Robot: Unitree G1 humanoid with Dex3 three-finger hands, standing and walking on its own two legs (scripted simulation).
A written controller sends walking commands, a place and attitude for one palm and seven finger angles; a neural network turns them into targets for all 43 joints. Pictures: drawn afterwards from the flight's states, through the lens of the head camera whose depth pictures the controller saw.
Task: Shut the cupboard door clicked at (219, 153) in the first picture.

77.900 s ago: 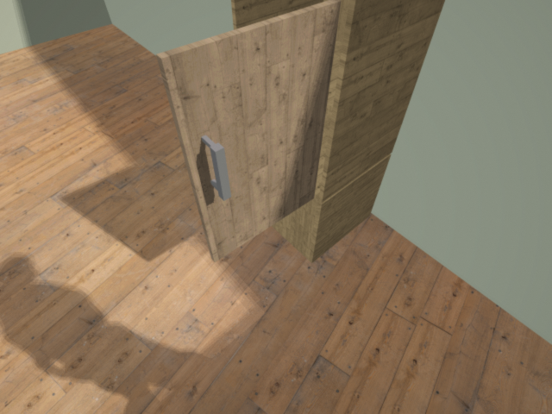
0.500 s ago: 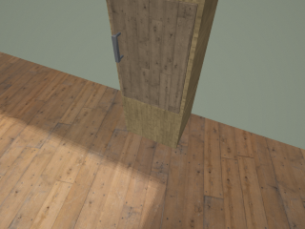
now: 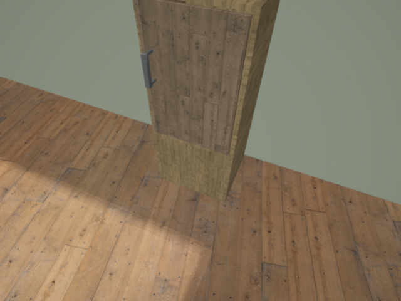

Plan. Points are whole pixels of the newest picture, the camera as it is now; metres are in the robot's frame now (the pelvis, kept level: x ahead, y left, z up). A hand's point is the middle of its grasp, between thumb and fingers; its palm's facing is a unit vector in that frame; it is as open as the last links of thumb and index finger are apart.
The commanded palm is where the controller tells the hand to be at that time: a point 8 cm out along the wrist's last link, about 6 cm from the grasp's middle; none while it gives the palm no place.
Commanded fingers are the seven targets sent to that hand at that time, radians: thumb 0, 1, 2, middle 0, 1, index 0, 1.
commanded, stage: look to check the result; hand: left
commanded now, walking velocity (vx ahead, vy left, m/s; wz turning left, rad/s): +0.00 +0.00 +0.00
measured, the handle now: (149, 69) +0.90 +0.23 +0.01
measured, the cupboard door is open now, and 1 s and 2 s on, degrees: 0 0 0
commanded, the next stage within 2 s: stand and wait in 0.52 s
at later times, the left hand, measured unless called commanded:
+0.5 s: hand out of the picture -0.02 +0.15 -0.18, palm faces +0.04 -0.98 -0.17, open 7.4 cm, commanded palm none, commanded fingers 0.00 0.90 0.90 -0.20 -0.30 -0.20 -0.30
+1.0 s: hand out of the picture -0.01 +0.14 -0.18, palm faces +0.05 -0.99 -0.17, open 7.4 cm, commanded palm none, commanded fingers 0.00 0.90 0.90 -0.20 -0.30 -0.20 -0.30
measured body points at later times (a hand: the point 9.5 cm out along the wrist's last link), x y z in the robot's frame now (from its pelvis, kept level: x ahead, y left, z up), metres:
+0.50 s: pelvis +0.01 -0.01 +0.00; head +0.02 -0.01 +0.45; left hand -0.02 +0.20 -0.16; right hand +0.00 -0.21 -0.16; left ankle +0.06 +0.10 -0.74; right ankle -0.04 -0.10 -0.74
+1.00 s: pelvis +0.03 -0.02 +0.00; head +0.03 -0.02 +0.45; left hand -0.01 +0.19 -0.16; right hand +0.01 -0.23 -0.16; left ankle +0.06 +0.10 -0.74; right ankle -0.04 -0.10 -0.74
